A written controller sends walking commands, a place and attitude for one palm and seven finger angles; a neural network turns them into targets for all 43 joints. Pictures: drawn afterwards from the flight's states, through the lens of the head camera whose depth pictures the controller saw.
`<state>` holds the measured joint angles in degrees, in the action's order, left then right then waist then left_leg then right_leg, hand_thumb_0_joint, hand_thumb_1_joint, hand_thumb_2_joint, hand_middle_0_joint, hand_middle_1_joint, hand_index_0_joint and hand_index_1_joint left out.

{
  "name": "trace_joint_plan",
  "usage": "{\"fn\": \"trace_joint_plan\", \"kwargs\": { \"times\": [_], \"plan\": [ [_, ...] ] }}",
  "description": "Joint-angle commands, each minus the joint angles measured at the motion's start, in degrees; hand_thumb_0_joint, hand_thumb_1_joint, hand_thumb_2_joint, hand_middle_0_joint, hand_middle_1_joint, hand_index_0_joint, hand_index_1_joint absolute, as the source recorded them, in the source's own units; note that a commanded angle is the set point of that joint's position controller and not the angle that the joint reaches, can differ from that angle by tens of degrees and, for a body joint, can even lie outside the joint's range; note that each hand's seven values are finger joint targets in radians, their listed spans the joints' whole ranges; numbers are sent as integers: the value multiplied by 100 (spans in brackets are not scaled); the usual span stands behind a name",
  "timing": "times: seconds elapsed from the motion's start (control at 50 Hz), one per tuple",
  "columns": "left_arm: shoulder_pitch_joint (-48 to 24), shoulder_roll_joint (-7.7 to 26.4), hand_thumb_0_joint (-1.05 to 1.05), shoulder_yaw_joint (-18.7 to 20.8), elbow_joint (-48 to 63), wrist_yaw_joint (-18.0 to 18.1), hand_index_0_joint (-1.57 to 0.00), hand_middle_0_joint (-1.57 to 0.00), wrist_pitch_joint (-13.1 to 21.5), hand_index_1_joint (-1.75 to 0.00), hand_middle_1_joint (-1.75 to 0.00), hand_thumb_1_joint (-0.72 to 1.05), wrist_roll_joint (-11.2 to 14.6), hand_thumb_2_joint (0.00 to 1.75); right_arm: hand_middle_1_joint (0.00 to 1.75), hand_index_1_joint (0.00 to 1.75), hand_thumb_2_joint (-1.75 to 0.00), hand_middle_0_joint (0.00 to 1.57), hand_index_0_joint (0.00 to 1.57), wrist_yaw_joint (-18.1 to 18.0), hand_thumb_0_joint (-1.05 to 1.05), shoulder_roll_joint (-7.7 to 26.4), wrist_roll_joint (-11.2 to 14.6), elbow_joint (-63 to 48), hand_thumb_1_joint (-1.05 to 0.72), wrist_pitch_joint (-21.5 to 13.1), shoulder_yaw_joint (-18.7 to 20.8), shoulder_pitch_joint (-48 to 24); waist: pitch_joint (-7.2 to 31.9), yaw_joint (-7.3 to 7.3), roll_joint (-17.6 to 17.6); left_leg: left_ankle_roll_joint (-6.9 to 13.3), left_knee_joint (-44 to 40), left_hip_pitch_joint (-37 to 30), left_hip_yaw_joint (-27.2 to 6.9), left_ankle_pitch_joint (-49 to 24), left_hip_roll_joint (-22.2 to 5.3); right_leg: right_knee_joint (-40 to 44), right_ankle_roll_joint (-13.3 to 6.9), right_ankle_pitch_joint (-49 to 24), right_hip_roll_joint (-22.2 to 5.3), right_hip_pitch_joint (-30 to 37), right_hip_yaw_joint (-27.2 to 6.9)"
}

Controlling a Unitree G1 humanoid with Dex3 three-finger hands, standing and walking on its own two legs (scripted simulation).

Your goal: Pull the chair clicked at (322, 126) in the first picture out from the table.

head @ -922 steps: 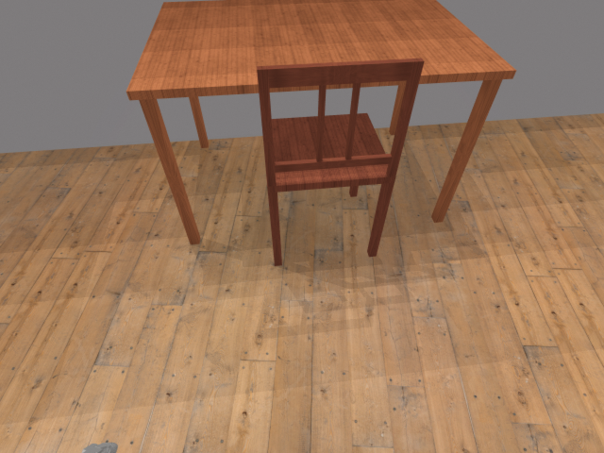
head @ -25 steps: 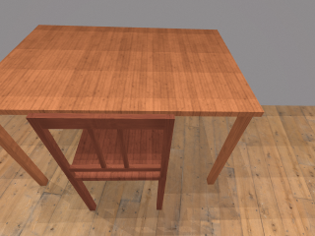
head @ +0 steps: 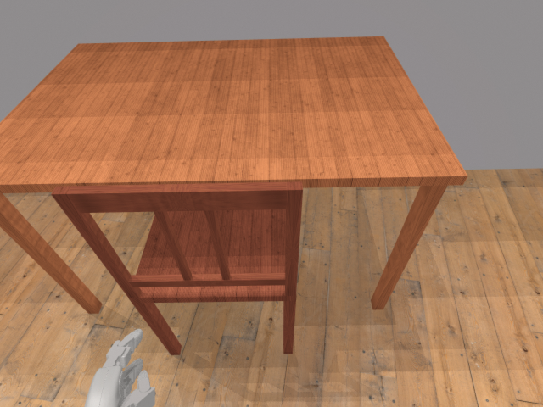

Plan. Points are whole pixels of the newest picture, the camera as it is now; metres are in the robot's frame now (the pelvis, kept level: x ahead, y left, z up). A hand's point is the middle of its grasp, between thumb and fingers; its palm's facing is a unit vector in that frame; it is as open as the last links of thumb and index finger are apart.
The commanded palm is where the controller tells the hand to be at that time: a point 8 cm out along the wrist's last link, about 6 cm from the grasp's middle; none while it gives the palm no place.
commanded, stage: raise the hand toward the chair's back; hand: left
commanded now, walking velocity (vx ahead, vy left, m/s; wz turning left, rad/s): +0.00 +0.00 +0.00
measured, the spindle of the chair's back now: (175, 247) +0.46 +0.22 -0.10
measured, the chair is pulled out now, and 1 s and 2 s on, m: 0.00 0.00 0.00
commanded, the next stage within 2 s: aim the fingers beside a spindle in 1.90 s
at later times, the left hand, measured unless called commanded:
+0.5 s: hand (173, 395) +0.16 +0.15 -0.04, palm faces -0.02 -1.00 -0.06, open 11.7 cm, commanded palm +0.14 +0.21 -0.04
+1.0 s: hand (155, 375) +0.19 +0.18 -0.03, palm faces +0.01 -1.00 -0.04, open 15.8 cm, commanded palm +0.17 +0.23 -0.03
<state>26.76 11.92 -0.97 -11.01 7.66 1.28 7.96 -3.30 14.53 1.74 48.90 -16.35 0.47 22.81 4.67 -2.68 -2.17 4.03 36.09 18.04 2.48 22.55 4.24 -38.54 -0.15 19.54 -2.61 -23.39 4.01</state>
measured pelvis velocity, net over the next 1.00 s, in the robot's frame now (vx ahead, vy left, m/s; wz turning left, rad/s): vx -0.04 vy -0.02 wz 0.00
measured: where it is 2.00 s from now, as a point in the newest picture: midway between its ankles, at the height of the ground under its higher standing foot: outside the picture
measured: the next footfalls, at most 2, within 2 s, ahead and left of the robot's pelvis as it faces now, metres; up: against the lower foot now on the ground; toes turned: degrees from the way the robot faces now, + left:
none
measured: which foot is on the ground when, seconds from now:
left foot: down 0.00-1.00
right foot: down 0.00-1.00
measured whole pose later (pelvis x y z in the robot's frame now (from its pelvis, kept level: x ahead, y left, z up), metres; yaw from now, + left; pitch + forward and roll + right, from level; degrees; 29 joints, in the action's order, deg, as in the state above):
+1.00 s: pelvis -0.04 -0.02 -0.07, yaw +0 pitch +17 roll -2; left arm 19.7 13.3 9.8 -4.6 -14.2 26.7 15.7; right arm -2.2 15.6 1.3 31.0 -13.2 0.8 12.6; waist 8.5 -1.2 -0.8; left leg 2.7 65.8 50.5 0.7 32.1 0.9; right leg -62.2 -2.6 25.8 -0.7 -53.1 6.8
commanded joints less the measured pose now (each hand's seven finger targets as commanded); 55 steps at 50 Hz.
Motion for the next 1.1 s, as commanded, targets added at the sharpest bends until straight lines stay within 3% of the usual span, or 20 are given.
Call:
{"fn": "trace_joint_plan", "kwargs": {
  "times": [0.0, 0.02, 0.04, 0.06, 0.08, 0.14, 0.22, 0.24, 0.28, 0.32, 0.36, 0.44, 0.48, 0.54, 0.56, 0.64, 0.68, 0.74, 0.8, 1.08],
  "plan": [
    [256, -672, 0, 106, 240, -738, -17, -17, 1631, -26, -26, 64, 180, 79, 30, 30, -90, 20, 20, 137, 0, 773, -156, -1610, -90, -483, 394, -1033, 37, 218, 1967, -501, 702, 1684, -550, -1025, -406, -376, -133, -16, 222, -1152, 186],
    [746, -629, 0, 345, 246, -1065, -17, -17, 2077, -26, -26, 62, 334, 78, 30, 30, -90, 20, 20, 230, 0, 750, -170, -1817, -90, -434, 424, -1203, 287, 452, 1760, -534, 892, 2005, -438, -962, -334, -677, -183, -162, 220, -1108, 150],
    [1164, -238, 0, 892, 95, -1371, -17, -17, 2520, -25, -25, 60, 410, 77, 30, 30, -90, 20, 20, 352, 0, 709, -139, -1883, -90, -333, 489, -1243, 573, 701, 1130, -627, 1067, 2158, -316, -1149, -255, -971, -274, -562, 193, -899, 57],
    [1178, -140, 0, 1022, 281, -1692, -17, -17, 3015, -25, -25, 57, 468, 76, 30, 30, -90, 20, 20, 467, 0, 685, -167, -2067, -90, -252, 498, -1412, 786, 749, 460, -676, 1339, 2311, -241, -1287, -202, -1329, -321, -935, 173, -925, 12],
    [1024, 151, 0, 1237, 320, -1853, -16, -16, 3320, -25, -25, 55, 379, 75, 30, 30, -90, 20, 20, 534, 0, 687, -186, -2260, -90, -154, 532, -1577, 871, 746, 321, -624, 1580, 2585, -157, -1222, -184, -1578, -334, -1037, 163, -1061, -61],
    [560, 520, 0, 1347, 792, -1930, -16, -16, 3153, -23, -23, 48, 187, 72, 30, 30, -90, 20, 20, 551, 0, 675, -121, -2821, -90, 258, 508, -1750, 1044, 798, 182, -456, 1862, 3186, 14, -703, -84, -1737, -331, -643, 146, -1095, -398],
    [-751, 546, 0, 1330, 2249, -1657, -15, -15, 3099, -22, -22, 39, 502, 68, 30, 30, -90, 20, 20, 337, 0, 526, -45, -3145, -90, 410, 428, -1631, 1431, 420, 19, -299, 2265, 3306, -97, 2, -159, -1267, -192, 536, 88, -1239, -1054],
    [-1134, 593, 0, 1313, 2674, -1620, -15, -15, 3232, -22, -22, 36, 558, 67, 30, 30, -90, 20, 20, 288, 0, 540, -57, -3105, -90, 385, 422, -1519, 1476, 230, 37, -260, 2405, 3305, -182, -9, -235, -1294, -154, 523, 133, -1407, -1084],
    [-1236, 643, 0, 1278, 2924, -1684, -14, -14, 3462, -21, -21, 32, 598, 65, 30, 30, -90, 20, 20, 218, 0, 508, -87, -2942, -90, 291, 364, -1322, 1765, 67, -165, -241, 2598, 3243, -288, -322, -317, -1380, -115, -25, 108, -1260, -1112],
    [-1482, 565, 0, 974, 2740, -1976, -14, -14, 3593, -20, -20, 27, 610, 63, 30, 30, -90, 20, 20, 173, 0, 544, -99, -2731, -90, 152, 274, -1331, 1687, -176, -195, -225, 2817, 3329, -342, -363, -365, -1444, -76, -164, 105, -1492, -1078],
    [-1700, 616, 0, 842, 2196, -2455, -13, -13, 3448, -19, -19, 22, 710, 61, 30, 30, -90, 20, 20, 125, 0, 640, -69, -2563, -90, 55, 207, -1319, 1450, -325, 130, -201, 2999, 3649, -407, -136, -391, -1390, -43, 173, 110, -1636, -1127],
    [-1243, 972, 0, 1356, 1464, -3001, -12, -12, 2700, -18, -18, 13, 999, 57, 30, 30, -90, 20, 20, 46, 0, 707, 66, -2546, -90, -39, 180, -1395, 1793, 43, 116, -208, 2857, 3760, -394, -117, -367, -1175, -34, 614, 33, -1115, -1221],
    [-1097, 1071, 0, 1678, 1669, -2948, -12, -12, 2368, -17, -17, 8, 1100, 55, 30, 30, -90, 20, 20, 49, 0, 643, 92, -2618, -90, -25, 187, -1435, 2151, 219, 234, -216, 2681, 3675, -385, -286, -333, -1103, 4, 439, -36, -714, -1201],
    [-834, 1038, 0, 1966, 1621, -2606, -11, -11, 2193, -16, -16, 1, 1170, 52, 30, 30, -90, 20, 20, 67, 0, 516, 58, -2627, -90, 3, 187, -1534, 2043, 395, 453, -260, 2480, 3712, -438, -377, -337, -1111, 30, 229, -48, -510, -1154],
    [-878, 918, 0, 1852, 1838, -2496, -11, -11, 2263, -16, -16, -1, 1121, 51, 30, 30, -90, 20, 20, 82, 0, 478, 44, -2626, -90, -8, 194, -1487, 2024, 370, 333, -258, 2394, 3631, -426, -437, -333, -1149, 12, 123, -29, -572, -1060],
    [-739, 814, 0, 1739, 1540, -2215, -10, -10, 2545, -14, -14, -10, 952, 47, 30, 30, -90, 20, 20, 105, 0, 505, -5, -2589, -90, -15, 245, -1496, 1505, 323, 669, -241, 2259, 3734, -418, -223, -336, -1133, -17, 582, 26, -946, -937],
    [-829, 756, 0, 1570, 1608, -2214, -10, -10, 2722, -14, -14, -15, 867, 45, 30, 30, -90, 20, 20, 114, 0, 565, -1, -2595, -90, -44, 259, -1403, 1462, 259, 311, -222, 2167, 3596, -379, -65, -316, -1123, -57, 898, 43, -1216, -853],
    [-817, 840, 0, 1604, 1501, -2207, -9, -9, 2861, -12, -12, -22, 882, 42, 30, 30, -90, 20, 20, 89, 0, 659, -2, -2596, -90, -65, 281, -1344, 1404, 217, 487, -201, 2116, 3524, -398, -11, -321, -1149, -78, 975, 85, -1354, -736],
    [-898, 840, 0, 1552, 1812, -2187, -8, -8, 2991, -11, -11, -29, 885, 39, 30, 30, -90, 20, 20, 83, 0, 699, -16, -2607, -90, -96, 286, -1225, 1707, 237, 75, -212, 1978, 3169, -417, -273, -323, -1334, -110, 464, 125, -1326, -514],
    [-1088, 865, 0, 1476, 1913, -2237, -6, -6, 2635, -8, -8, -50, 820, 30, 30, 30, -90, 20, 20, 94, 0, 768, -47, -2729, -90, 135, 206, -1128, 1689, 182, -226, -435, 1745, 2403, -670, -1206, -421, -1623, -165, -413, 281, -1651, 17]
  ]
}}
